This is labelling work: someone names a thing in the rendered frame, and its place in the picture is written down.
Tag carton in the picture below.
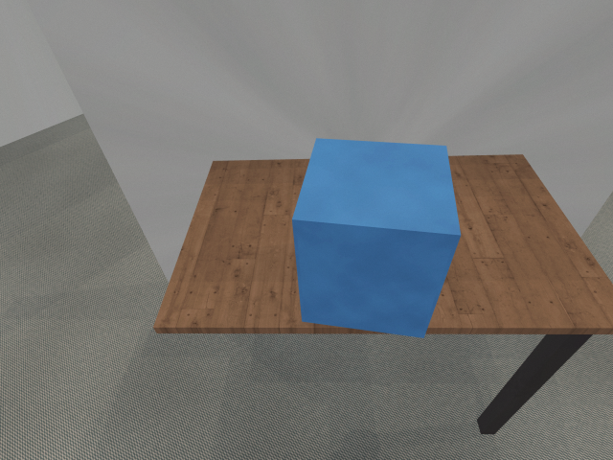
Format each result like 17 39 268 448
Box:
292 138 461 338

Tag table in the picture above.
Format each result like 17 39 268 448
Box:
153 154 613 434

